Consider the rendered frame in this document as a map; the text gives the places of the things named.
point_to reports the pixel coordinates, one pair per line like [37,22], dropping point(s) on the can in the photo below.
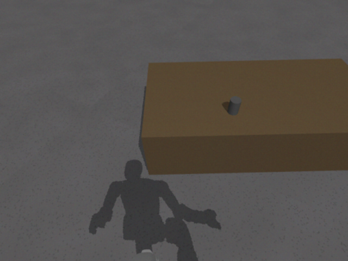
[234,105]

